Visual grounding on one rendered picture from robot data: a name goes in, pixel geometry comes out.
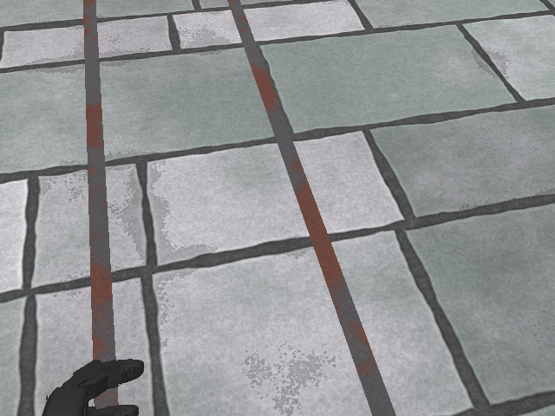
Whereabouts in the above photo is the robot left hand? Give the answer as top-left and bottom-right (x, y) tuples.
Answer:
(42, 359), (144, 416)

